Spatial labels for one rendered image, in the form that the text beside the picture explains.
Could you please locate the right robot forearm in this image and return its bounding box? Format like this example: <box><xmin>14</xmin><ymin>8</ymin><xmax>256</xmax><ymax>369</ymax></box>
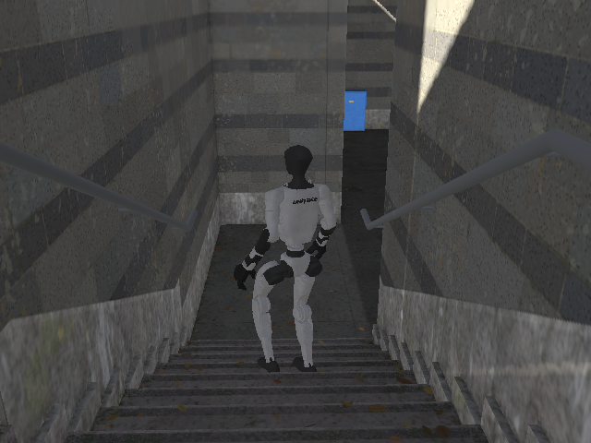
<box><xmin>316</xmin><ymin>222</ymin><xmax>337</xmax><ymax>246</ymax></box>

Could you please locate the left robot hand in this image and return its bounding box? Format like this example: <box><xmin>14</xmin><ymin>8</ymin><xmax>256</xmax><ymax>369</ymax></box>
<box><xmin>234</xmin><ymin>264</ymin><xmax>256</xmax><ymax>290</ymax></box>

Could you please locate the left robot foot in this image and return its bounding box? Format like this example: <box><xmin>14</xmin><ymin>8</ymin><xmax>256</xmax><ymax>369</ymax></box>
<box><xmin>258</xmin><ymin>357</ymin><xmax>280</xmax><ymax>373</ymax></box>

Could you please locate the robot right thigh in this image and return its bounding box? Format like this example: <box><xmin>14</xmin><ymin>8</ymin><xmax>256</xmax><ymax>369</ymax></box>
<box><xmin>293</xmin><ymin>254</ymin><xmax>322</xmax><ymax>322</ymax></box>

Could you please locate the left robot upper arm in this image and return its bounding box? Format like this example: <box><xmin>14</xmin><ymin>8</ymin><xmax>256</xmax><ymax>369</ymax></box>
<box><xmin>263</xmin><ymin>187</ymin><xmax>284</xmax><ymax>243</ymax></box>

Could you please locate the left robot forearm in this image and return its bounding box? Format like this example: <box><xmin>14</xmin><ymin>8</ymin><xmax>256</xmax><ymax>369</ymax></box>
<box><xmin>242</xmin><ymin>229</ymin><xmax>271</xmax><ymax>270</ymax></box>

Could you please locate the right robot upper arm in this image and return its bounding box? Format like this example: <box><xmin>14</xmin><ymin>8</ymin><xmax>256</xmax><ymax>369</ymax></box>
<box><xmin>314</xmin><ymin>184</ymin><xmax>336</xmax><ymax>230</ymax></box>

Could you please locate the right robot hand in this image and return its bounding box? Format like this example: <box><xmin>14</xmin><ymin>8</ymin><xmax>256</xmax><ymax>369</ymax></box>
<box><xmin>306</xmin><ymin>240</ymin><xmax>326</xmax><ymax>259</ymax></box>

